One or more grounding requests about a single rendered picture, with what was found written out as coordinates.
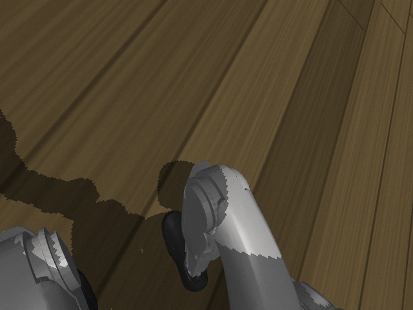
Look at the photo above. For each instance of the right robot foot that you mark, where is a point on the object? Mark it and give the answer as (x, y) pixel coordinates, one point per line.
(175, 243)

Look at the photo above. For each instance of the left robot foot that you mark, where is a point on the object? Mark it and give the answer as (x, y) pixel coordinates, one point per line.
(88, 292)

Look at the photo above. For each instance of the right robot hand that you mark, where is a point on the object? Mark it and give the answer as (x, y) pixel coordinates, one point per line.
(310, 299)

